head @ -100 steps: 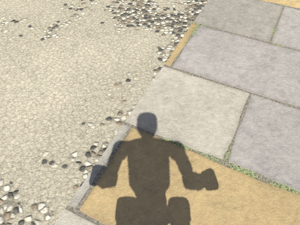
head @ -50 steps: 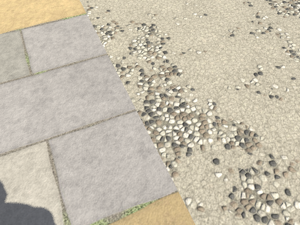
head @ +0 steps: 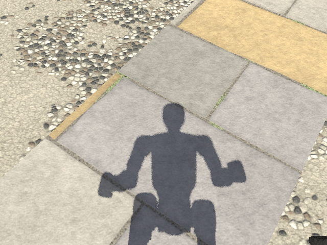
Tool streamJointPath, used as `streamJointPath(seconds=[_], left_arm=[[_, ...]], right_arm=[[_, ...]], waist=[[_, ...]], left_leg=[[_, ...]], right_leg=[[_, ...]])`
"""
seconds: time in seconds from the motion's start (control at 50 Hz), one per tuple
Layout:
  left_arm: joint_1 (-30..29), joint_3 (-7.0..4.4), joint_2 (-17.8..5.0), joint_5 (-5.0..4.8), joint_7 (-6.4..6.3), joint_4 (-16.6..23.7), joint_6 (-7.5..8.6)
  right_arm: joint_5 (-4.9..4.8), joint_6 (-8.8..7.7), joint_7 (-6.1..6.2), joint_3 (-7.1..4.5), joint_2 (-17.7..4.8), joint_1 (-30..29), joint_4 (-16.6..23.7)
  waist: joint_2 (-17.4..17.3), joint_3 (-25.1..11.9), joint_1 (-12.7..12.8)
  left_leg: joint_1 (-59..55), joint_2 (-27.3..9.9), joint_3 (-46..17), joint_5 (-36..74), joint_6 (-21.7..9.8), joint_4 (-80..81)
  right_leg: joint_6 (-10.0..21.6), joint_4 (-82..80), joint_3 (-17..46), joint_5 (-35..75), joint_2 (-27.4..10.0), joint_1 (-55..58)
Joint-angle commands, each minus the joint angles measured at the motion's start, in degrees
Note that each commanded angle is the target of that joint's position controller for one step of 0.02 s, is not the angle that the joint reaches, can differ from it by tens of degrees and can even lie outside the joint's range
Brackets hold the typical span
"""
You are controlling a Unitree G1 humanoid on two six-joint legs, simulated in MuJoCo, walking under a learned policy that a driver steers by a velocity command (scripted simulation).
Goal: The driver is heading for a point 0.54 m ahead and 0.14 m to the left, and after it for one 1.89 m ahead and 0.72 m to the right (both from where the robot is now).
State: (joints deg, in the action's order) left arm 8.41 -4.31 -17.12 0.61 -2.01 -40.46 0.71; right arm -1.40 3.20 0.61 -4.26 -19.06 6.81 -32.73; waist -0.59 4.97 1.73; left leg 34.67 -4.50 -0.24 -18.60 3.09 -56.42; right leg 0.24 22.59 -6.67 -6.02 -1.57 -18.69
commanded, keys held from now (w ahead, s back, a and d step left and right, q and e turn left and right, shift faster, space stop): w+q+shift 0.34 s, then w+shift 0.28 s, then shift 0.22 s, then e+shift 0.16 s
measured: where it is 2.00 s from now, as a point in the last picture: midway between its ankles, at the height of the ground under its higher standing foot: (114, 183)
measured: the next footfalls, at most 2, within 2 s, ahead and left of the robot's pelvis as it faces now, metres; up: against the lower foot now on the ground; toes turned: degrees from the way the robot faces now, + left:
left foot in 0.14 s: +0.04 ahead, +0.12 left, +0.00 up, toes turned +12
right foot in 0.52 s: +0.43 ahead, +0.03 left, +0.00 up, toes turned +26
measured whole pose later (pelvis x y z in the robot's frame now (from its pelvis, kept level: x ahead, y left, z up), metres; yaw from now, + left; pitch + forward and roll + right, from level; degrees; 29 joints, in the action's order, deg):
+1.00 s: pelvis +0.53 +0.22 -0.02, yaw +26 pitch +2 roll -1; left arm 22.2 -1.5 -15.8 -1.4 -0.6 -49.7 3.2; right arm 2.6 -5.3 -1.4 -0.1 -14.1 -1.1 -35.5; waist -0.3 4.3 4.5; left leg 30.9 1.2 -0.4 -2.4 -3.1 -31.7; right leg -1.4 54.2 3.8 -32.2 2.6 -9.3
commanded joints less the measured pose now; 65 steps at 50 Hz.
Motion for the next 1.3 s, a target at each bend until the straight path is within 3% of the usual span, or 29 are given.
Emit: streamJointPath(seconds=[0.02,0.1,0.14,0.16,0.18,0.2,0.28,0.44,0.48,0.52,0.54,0.56,0.58,0.62,0.68,0.72,0.74,0.8,0.84,0.88,0.92,0.94,0.96,0.98,1.0,1.04,1.08,1.22,1.3], left_arm=[[-4.69,-3.11,-11.02,-1.44,0.77,4.07,1.22],[-5.55,-3.66,-11.71,-2.95,1.30,2.96,1.76],[-6.08,-2.49,-6.52,-1.56,1.56,2.95,1.44],[-9.34,-0.66,-0.49,-0.30,2.32,5.02,1.88],[-13.20,-0.72,-2.31,-1.90,2.80,9.69,4.10],[-13.44,-0.36,-5.27,5.20,3.38,9.02,2.64],[-7.51,-0.77,-7.24,3.24,4.91,5.06,1.03],[-15.08,1.03,-4.27,1.05,5.54,7.59,0.92],[-9.82,0.44,-5.57,1.06,4.97,6.63,1.37],[8.12,-1.41,-8.68,1.19,3.06,1.56,1.95],[20.94,-2.46,-12.76,2.27,1.72,-0.44,2.35],[23.24,-3.70,-19.94,3.45,1.93,-1.49,2.53],[15.17,-2.25,-12.85,2.73,2.74,-0.40,2.47],[10.55,-1.22,-6.90,2.25,3.08,-0.68,2.91],[11.58,0.88,-2.47,1.78,2.79,-4.09,4.70],[13.58,1.00,-3.60,0.70,3.15,-6.16,5.96],[9.50,0.98,-3.31,-2.34,2.61,-5.10,6.87],[8.96,0.99,-6.22,-2.57,1.24,-5.76,6.64],[13.74,0.44,-8.85,-2.13,0.72,-7.34,6.40],[14.21,-0.01,-10.00,-2.58,0.62,-7.81,5.65],[11.72,-0.14,-10.30,-2.68,0.69,-6.89,4.27],[11.10,0.18,-9.24,-2.13,0.77,-5.30,3.84],[15.73,2.00,-3.09,-0.45,1.08,-3.66,3.57],[24.33,2.86,-1.60,-2.07,1.57,-4.91,3.11],[21.66,0.87,-7.99,-2.79,1.58,-4.88,2.16],[14.42,-0.04,-7.34,-2.86,0.49,-2.87,-0.22],[16.09,-0.44,-5.41,-2.72,-0.20,-2.40,-3.23],[7.52,-0.57,-3.82,-1.50,0.59,3.87,-4.46],[3.93,-1.16,-5.36,-1.66,2.17,5.95,-5.10]], right_arm=[[-0.43,-0.01,-1.10,-1.31,-4.46,4.54,2.75],[-0.75,-0.56,-2.10,-2.34,-5.30,10.21,-1.28],[-1.39,-1.21,-1.22,-3.70,-6.55,23.23,-8.18],[-0.71,-2.55,-1.10,-4.05,-10.49,26.72,-7.88],[0.26,-5.28,-2.06,-3.90,-13.53,22.32,-3.49],[4.14,-3.70,-1.53,-3.18,-11.30,16.54,-2.28],[2.83,-5.33,-1.46,-1.73,-7.94,14.49,-2.80],[1.79,-7.54,-0.88,-1.76,-7.47,19.69,-7.38],[2.05,-7.81,-0.89,-1.74,-8.25,18.25,-8.20],[2.71,-7.72,-1.18,-1.71,-8.87,16.64,-9.41],[2.97,-7.97,-1.17,-0.77,-5.84,16.12,-8.81],[0.54,-8.65,-1.55,1.18,2.30,20.84,-5.77],[1.56,-8.55,-1.18,1.54,-0.21,16.76,-6.91],[2.98,-8.19,-2.15,1.04,-3.37,11.55,-7.56],[3.95,-7.10,-3.10,1.95,-0.41,8.41,-7.21],[4.24,-6.63,-3.10,2.36,0.26,6.68,-6.64],[-0.94,-7.80,-2.00,2.05,0.50,5.95,-5.12],[1.27,-9.68,-2.89,3.98,3.05,-5.03,-1.44],[1.30,-10.08,-3.95,3.79,2.84,-7.88,-0.21],[1.95,-10.00,-3.73,2.26,-0.87,-5.67,-0.41],[2.90,-9.90,-2.70,0.51,-3.79,4.82,-3.75],[3.69,-9.61,-1.79,-0.42,-6.66,9.97,-4.95],[5.72,-8.82,-0.73,-0.71,-10.44,13.35,-4.45],[5.16,-8.20,-1.09,0.55,-7.05,12.84,-2.45],[3.48,-7.15,-1.19,0.72,-4.69,8.31,-0.80],[1.69,-6.08,-0.62,1.38,-1.18,1.92,-1.54],[2.90,-5.79,-0.38,1.08,-1.43,-2.80,-2.11],[3.03,-5.73,2.09,-0.82,-4.44,-6.23,-3.51],[1.97,-4.59,1.54,-1.92,-6.37,-5.57,-4.51]], waist=[[9.45,-13.13,-2.60],[8.56,-10.60,-5.85],[-3.35,-7.92,-10.03],[-16.54,-1.39,-9.81],[-16.49,-2.06,-8.53],[-9.90,0.86,-7.79],[-5.44,-0.77,-3.44],[-7.53,0.13,-6.77],[-8.06,-0.58,-4.12],[-3.28,-9.34,4.94],[3.82,-17.25,10.53],[27.27,-21.45,5.87],[16.73,-12.31,3.37],[2.52,-6.73,0.94],[5.48,-1.18,-1.67],[5.34,-0.50,-2.67],[7.27,-1.97,-3.89],[3.74,-2.26,-1.29],[5.43,-3.94,0.04],[6.33,-4.80,-2.12],[5.40,-9.48,-8.24],[2.93,-13.60,-10.14],[-11.45,-22.53,-8.13],[-16.80,-36.93,-5.57],[-8.91,-33.57,-5.42],[-2.82,-18.38,-2.57],[-6.57,-12.30,1.14],[-4.42,-11.46,0.41],[-5.03,-10.49,-0.66]], left_leg=[[-10.93,-1.07,1.63,1.48,-2.28,6.15],[-22.53,1.85,8.30,-1.08,-7.14,18.99],[-37.22,3.36,4.03,-7.90,-11.80,28.24],[-42.27,-8.01,-19.99,-15.20,-17.90,32.63],[-41.77,-15.02,-47.18,-29.78,-26.28,46.19],[-37.90,-14.55,-41.64,-31.68,-22.23,49.86],[-27.26,-4.33,-24.74,-11.04,-18.55,48.97],[-28.69,-4.82,-21.03,3.68,-16.36,48.58],[-28.79,-6.10,-20.39,15.96,-14.85,46.14],[-26.34,-1.24,-14.02,39.54,-12.71,23.04],[-15.50,2.80,-11.00,30.74,-11.62,0.99],[2.03,12.44,-8.33,-8.27,-9.15,-16.64],[8.41,10.26,-11.50,-4.93,-10.72,-21.97],[6.46,4.30,-8.79,3.28,-10.78,-18.59],[3.18,3.39,-8.42,2.32,-8.09,-11.68],[4.16,4.62,-6.28,2.68,-6.57,-8.06],[6.83,2.44,-7.05,3.75,-6.16,-4.80],[-3.12,3.95,1.41,18.91,-4.52,16.83],[-11.15,6.15,1.75,28.55,-4.57,23.80],[-15.47,7.52,-0.24,28.75,-5.96,27.26],[-26.27,7.86,-0.97,31.89,-7.72,30.09],[-36.20,2.38,-4.07,46.67,-9.24,28.58],[-52.73,-15.01,-18.00,77.47,-17.01,21.76],[-59.76,-23.88,-31.32,78.70,-24.68,22.82],[-52.12,-20.56,-25.22,67.93,-22.79,25.26],[-35.94,-14.76,-15.86,46.02,-18.92,31.40],[-19.60,-12.09,-9.61,29.87,-17.61,38.49],[-17.58,-14.26,1.38,17.77,-17.61,42.69],[-20.78,-15.69,5.40,14.96,-15.74,41.01]], right_leg=[[10.85,-10.23,9.51,-7.80,-16.26,4.91],[6.27,-9.45,5.73,-28.59,-16.30,1.22],[1.76,12.55,-2.66,-32.30,-8.95,-10.46],[-0.97,40.23,-3.22,-30.24,-3.05,-31.58],[-0.31,45.61,8.96,-27.95,2.76,-44.87],[-1.35,46.45,8.96,-20.56,-2.17,-46.78],[-5.16,35.83,6.97,-5.92,-2.60,-26.76],[-2.70,12.60,5.94,3.05,-0.80,-12.96],[-0.49,10.47,4.20,-0.94,0.39,-4.43],[1.75,9.84,1.88,-7.81,3.78,15.72],[2.89,9.23,13.04,-24.30,-5.60,30.42],[7.17,-8.60,48.92,-51.99,-19.03,37.81],[8.16,-13.74,58.41,-50.69,-20.16,29.63],[9.14,-10.16,40.15,-36.07,-16.75,19.99],[9.40,-10.87,25.10,-2.54,-12.19,11.84],[10.28,-9.64,17.01,27.22,-12.34,12.14],[10.58,-8.92,15.36,31.09,-11.58,15.70],[8.35,-10.87,6.23,34.35,-6.08,8.82],[7.80,-12.02,6.79,31.60,-6.81,9.44],[6.68,-7.80,9.12,32.92,-7.31,12.48],[4.20,4.34,9.84,36.12,-5.99,13.73],[1.75,15.52,9.56,27.77,-2.98,8.62],[-1.84,40.54,7.22,-12.85,4.41,-5.99],[-2.80,55.95,16.12,-35.66,7.13,-11.56],[-3.19,57.89,16.95,-33.29,3.20,-13.03],[-5.18,54.29,11.80,-26.36,-1.13,-17.62],[-6.54,53.07,9.53,-22.05,-2.96,-10.58],[-4.76,36.68,7.41,-9.37,-6.42,-8.80],[-2.44,27.50,3.73,-10.14,-5.24,-5.02]])
Keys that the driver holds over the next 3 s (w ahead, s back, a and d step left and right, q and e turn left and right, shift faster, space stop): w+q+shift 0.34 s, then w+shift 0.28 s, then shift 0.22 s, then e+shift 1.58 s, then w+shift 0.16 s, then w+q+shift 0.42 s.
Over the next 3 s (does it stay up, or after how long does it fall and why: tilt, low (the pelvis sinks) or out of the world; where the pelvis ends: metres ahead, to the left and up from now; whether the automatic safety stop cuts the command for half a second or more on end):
stays up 0.83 0.02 0.01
